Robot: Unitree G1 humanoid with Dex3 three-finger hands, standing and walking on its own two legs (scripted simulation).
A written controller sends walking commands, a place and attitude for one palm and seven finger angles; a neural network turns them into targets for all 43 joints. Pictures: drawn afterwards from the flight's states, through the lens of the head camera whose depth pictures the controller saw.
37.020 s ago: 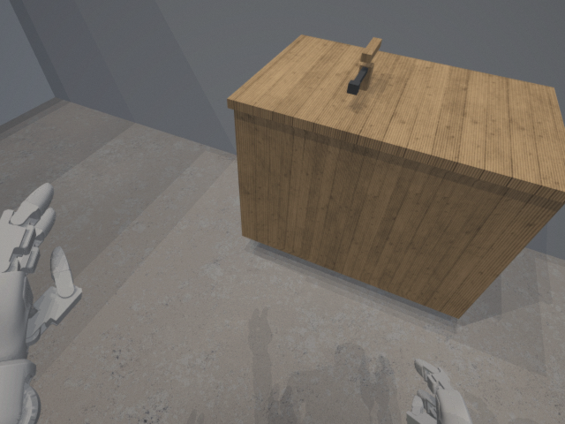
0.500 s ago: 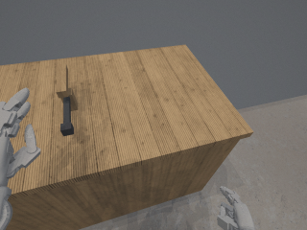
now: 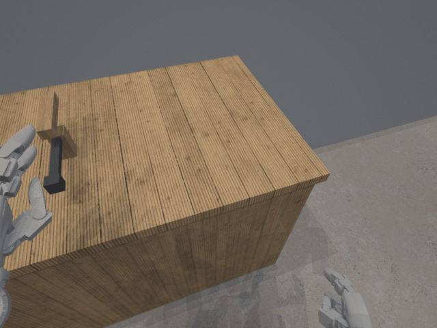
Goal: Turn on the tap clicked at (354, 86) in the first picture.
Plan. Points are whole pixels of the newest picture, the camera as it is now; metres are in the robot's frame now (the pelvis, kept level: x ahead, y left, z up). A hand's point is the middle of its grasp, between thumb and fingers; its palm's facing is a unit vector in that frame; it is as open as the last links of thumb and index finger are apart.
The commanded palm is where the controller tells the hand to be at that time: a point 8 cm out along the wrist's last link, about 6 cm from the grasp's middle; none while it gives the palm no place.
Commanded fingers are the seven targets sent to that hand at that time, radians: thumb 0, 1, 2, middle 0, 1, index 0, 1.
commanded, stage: come to a stop and stand still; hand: left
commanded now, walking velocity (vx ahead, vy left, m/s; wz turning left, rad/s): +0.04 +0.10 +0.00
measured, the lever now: (54, 183) +0.35 +0.35 +0.05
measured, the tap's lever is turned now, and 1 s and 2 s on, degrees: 0 0 0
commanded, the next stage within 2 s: look again from close up in 1.26 s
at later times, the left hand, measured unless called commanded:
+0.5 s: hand (62, 255) +0.18 +0.21 +0.15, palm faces +0.39 -0.80 -0.45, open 7.4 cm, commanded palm +0.12 +0.24 +0.19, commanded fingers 0.00 0.90 0.90 -0.20 -0.30 -0.20 -0.30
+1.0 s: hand (20, 254) +0.17 +0.24 +0.18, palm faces +0.40 -0.82 -0.41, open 7.4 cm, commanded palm +0.11 +0.27 +0.19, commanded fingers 0.00 0.90 0.90 -0.20 -0.30 -0.20 -0.30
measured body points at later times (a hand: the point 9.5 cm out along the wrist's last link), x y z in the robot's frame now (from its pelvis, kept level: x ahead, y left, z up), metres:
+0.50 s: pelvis -0.02 -0.05 -0.01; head +0.00 -0.04 +0.44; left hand +0.15 +0.25 +0.18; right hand +0.13 -0.29 -0.10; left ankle -0.08 +0.06 -0.69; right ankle +0.05 -0.16 -0.73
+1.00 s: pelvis -0.05 -0.01 +0.01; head -0.05 -0.02 +0.45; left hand +0.14 +0.28 +0.20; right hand +0.11 -0.22 -0.08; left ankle -0.02 +0.10 -0.73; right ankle +0.03 -0.11 -0.73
